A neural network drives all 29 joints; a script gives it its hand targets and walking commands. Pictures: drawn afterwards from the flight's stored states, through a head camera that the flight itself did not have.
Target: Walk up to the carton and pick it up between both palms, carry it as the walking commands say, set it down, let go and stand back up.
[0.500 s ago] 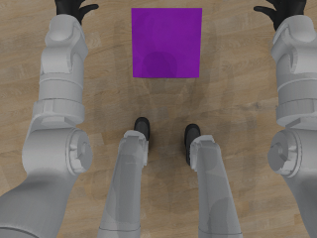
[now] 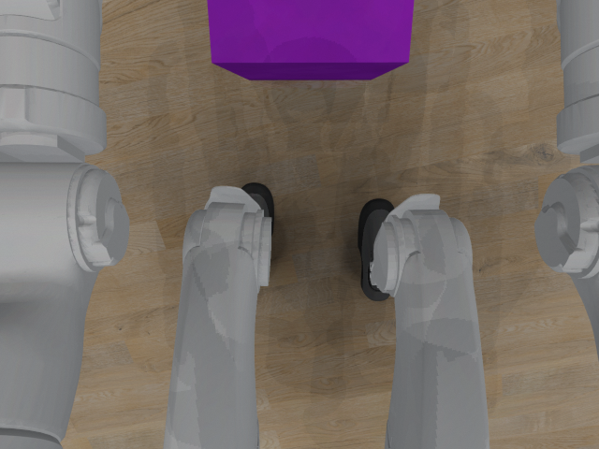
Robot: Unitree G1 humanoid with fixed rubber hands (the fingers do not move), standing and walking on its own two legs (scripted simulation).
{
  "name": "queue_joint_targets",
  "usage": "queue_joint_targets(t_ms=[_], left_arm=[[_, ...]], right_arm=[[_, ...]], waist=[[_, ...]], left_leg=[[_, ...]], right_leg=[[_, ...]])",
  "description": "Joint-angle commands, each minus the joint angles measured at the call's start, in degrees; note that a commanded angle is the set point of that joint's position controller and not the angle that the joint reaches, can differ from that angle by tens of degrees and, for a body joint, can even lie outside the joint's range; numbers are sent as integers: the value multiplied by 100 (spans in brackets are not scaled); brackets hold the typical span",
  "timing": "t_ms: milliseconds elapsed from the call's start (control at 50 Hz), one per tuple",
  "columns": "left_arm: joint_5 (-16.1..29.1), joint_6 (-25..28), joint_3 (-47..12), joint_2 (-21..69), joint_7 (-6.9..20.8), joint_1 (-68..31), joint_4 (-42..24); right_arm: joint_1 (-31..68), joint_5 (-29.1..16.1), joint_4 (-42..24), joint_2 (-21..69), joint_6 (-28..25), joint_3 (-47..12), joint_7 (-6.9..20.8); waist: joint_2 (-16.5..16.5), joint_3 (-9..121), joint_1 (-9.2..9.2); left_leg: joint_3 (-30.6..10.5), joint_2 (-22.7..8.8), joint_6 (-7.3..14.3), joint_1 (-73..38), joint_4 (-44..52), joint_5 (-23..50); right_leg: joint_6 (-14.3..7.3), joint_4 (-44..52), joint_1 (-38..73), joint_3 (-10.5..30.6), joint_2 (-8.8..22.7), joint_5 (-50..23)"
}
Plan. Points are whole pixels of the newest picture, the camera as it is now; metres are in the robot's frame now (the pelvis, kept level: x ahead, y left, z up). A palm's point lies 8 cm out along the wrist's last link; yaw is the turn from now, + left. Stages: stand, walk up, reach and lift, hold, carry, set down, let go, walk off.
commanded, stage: reach and lift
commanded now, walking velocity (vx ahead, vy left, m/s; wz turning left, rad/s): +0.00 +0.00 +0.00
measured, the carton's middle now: out of the picture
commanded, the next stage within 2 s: none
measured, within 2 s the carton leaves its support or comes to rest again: neither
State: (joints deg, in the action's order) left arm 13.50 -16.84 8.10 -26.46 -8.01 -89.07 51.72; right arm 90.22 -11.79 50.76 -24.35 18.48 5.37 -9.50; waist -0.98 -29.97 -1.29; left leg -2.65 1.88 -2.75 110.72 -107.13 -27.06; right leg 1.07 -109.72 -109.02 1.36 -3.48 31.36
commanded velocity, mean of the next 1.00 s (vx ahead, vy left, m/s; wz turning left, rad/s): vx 0.00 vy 0.00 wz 0.00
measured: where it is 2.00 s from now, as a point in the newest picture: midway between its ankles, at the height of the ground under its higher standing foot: (314, 259)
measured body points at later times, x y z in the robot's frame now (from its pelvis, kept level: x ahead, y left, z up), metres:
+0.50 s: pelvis +0.02 +0.01 -0.09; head +0.41 +0.02 +0.13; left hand +0.58 +0.22 -0.28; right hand +0.60 -0.16 -0.28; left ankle +0.14 +0.13 -0.43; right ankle +0.12 -0.12 -0.43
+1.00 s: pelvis +0.02 +0.00 -0.10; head +0.40 +0.00 +0.12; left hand +0.58 +0.22 -0.29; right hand +0.60 -0.15 -0.29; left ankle +0.14 +0.13 -0.43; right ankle +0.12 -0.11 -0.43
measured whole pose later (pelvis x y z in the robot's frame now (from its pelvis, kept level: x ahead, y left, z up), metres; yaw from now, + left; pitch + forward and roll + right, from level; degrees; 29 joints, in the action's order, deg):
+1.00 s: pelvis +0.02 +0.00 -0.10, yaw -1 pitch +32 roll +2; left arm 17.3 -4.1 4.9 -24.9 -5.7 -87.9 65.6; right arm 91.3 -16.6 64.4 -23.0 6.0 -1.8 -7.5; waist -1.6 -29.9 -2.1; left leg -1.1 0.1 -2.3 127.2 -126.9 -32.0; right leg 0.4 -129.7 -126.3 0.9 -2.9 35.6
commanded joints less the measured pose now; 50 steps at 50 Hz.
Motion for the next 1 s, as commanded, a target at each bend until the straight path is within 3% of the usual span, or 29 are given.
queue_joint_targets(t_ms=[0,40,60,100,120,140,180,220,240,260,280,300,340,380,440,500,520,580,600,640,660,700,760,780,840,860,900,940,980], left_arm=[[-64,273,-129,-333,145,-1818,449],[-129,523,-44,-361,186,-1599,636],[-131,707,-14,-310,166,-1881,213],[-20,830,87,-510,101,-2051,-822],[58,791,-66,-513,63,-2267,-369],[-253,914,222,-741,55,-2088,507],[-446,947,623,-1155,7,-1814,237],[-438,1086,475,-1167,-97,-1963,-646],[-92,1080,114,-766,-55,-1885,-266],[-327,1167,283,-1123,-92,-2028,-417],[-185,1078,44,-629,-33,-1773,820],[-228,1110,-4,-669,14,-1817,473],[39,1187,-52,-505,27,-1941,-111],[221,1320,-327,-301,51,-1882,-200],[238,1343,-518,-225,130,-1819,414],[226,1474,-227,-780,45,-1773,-12],[578,1355,-483,-438,59,-1740,264],[581,1382,-403,-582,132,-1805,404],[274,1406,-67,-972,68,-1724,277],[358,1377,-204,-908,5,-1887,408],[154,1484,-69,-912,-6,-1528,471],[226,1484,117,-815,12,-1593,697],[87,1492,150,-1046,-1,-1790,425],[-55,1455,-2,-826,9,-1221,1109],[323,1492,-249,-559,159,-1681,413],[192,1501,-93,-689,133,-1654,350],[454,1497,-366,-535,218,-1740,487],[506,1453,-425,-396,299,-1823,767],[317,1485,-369,-532,224,-1617,568]], right_arm=[[1742,263,687,-844,-379,216,187],[1787,185,449,-595,-588,110,328],[1916,-13,269,-663,-758,-2,357],[2332,-153,-1071,-849,-907,91,300],[2291,-93,-271,-948,-883,-12,273],[2138,-179,500,-454,-861,-348,293],[2454,-45,10,-727,-900,-331,290],[2670,-87,-1027,-1300,-1097,158,168],[2369,-343,-497,-1063,-1143,-127,183],[2188,-363,-403,-885,-1146,-177,125],[1701,-162,911,-1036,-1123,-174,136],[1726,-215,987,-978,-1102,-152,168],[1696,-209,529,-928,-1218,-240,220],[1946,-466,91,-820,-1429,-282,221],[1628,-181,863,-1010,-1486,35,213],[1923,-293,130,-1054,-1575,-104,234],[2355,-369,-327,-1113,-1593,-192,192],[2260,-167,59,-1159,-1504,-337,153],[2177,-170,220,-1041,-1436,-416,181],[2129,-321,165,-1046,-1428,-391,175],[2019,-361,66,-885,-1490,-430,177],[1707,-369,390,-805,-1494,-493,205],[2055,-745,323,-563,-1398,-763,297],[1847,-723,724,-477,-1361,-725,286],[1921,-634,475,-704,-1406,-803,236],[1864,-590,478,-672,-1420,-776,232],[1855,-581,338,-491,-1442,-645,147],[1465,-348,1107,-526,-1395,-471,167],[1741,-382,809,-632,-1409,-478,183]], waist=[[373,9791,228],[-8,9825,111],[265,9845,-178],[37,11247,-286],[-1,11013,-52],[-124,9754,-608],[-768,9707,-642],[-455,10932,-513],[-162,10812,-343],[-10,10861,-521],[125,9735,-184],[468,9403,-159],[173,9802,33],[441,9869,-28],[541,8884,387],[262,9577,-17],[-162,10021,243],[-532,9259,97],[-385,9204,-285],[-456,9333,-87],[-269,8927,-551],[-447,8895,-384],[-297,9055,-820],[-171,8425,-934],[115,8780,-543],[1,8775,-661],[-363,8713,-182],[-83,8292,54],[26,8318,-223]], left_leg=[[595,-43,7,-3669,619,911],[610,9,164,-3525,291,1103],[728,-74,119,-3535,182,1403],[717,-49,140,-4165,-17,2089],[629,-90,97,-4102,-5,1814],[813,-75,169,-3109,-176,1612],[757,-41,242,-2918,-202,1362],[658,-21,221,-3500,-480,2167],[664,-57,162,-3854,-471,2174],[728,-22,154,-3929,-577,2355],[683,-137,82,-3745,-720,1987],[666,-86,55,-3914,-713,1860],[533,-59,83,-3996,-813,2196],[508,-37,48,-4053,-999,2708],[377,-83,15,-3340,-1272,2501],[380,-99,66,-3385,-1371,2694],[323,-79,162,-3448,-1416,2943],[495,-67,79,-2414,-1389,2238],[570,-93,83,-2472,-1454,2326],[445,-148,119,-2726,-1436,2237],[508,-65,173,-2587,-1335,2227],[571,-145,143,-2503,-1456,2343],[680,-161,190,-2646,-1383,2136],[657,-186,157,-2146,-1275,1797],[700,-188,94,-2503,-1409,2155],[712,-160,130,-2250,-1331,1989],[701,-165,167,-1745,-1396,1839],[663,-194,65,-1918,-1362,1779],[571,-201,113,-2272,-1380,2023]], right_leg=[[-28,928,2553,-578,47,-816],[57,807,2566,-485,37,-953],[12,675,2317,-434,82,-1055],[40,416,3142,-435,31,-1685],[-4,315,3008,-552,78,-1527],[74,349,2522,-363,30,-1282],[197,181,2980,-330,35,-1260],[158,-212,3084,-346,34,-2045],[107,-123,3136,-337,11,-1892],[122,-243,2977,-391,-1,-2041],[78,-252,2012,-450,72,-1286],[63,-184,1600,-485,99,-1123],[57,-367,1808,-497,136,-1468],[20,-609,1830,-455,80,-2061],[-9,-736,1058,-462,146,-1876],[47,-1026,1471,-398,130,-2150],[98,-1000,1979,-475,175,-2456],[137,-1048,2270,-355,207,-2040],[143,-1092,2022,-299,163,-2089],[136,-1114,2061,-357,230,-1974],[181,-1109,1694,-334,131,-1881],[156,-967,1960,-206,118,-2034],[180,-1067,2118,-250,146,-2025],[206,-1097,1756,-238,110,-1708],[71,-1021,2034,-201,146,-1935],[86,-903,2187,-116,95,-1949],[135,-908,2519,-157,117,-2292],[137,-877,1940,-245,133,-1905],[122,-939,1458,-244,113,-1837]])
